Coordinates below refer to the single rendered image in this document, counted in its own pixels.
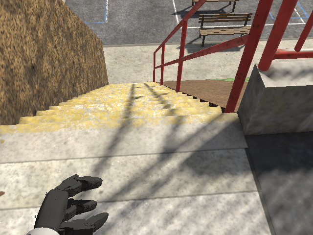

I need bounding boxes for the stairs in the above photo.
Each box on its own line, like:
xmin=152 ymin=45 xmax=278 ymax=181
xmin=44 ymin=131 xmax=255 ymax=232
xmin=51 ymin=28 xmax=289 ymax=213
xmin=19 ymin=82 xmax=222 ymax=124

